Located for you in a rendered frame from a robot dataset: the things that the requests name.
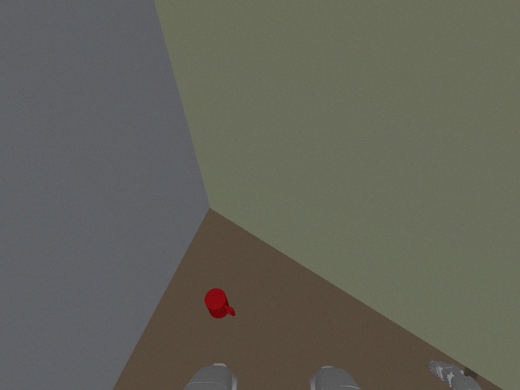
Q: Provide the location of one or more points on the right robot hand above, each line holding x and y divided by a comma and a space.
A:
453, 376

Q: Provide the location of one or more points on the mug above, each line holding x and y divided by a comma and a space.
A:
217, 303

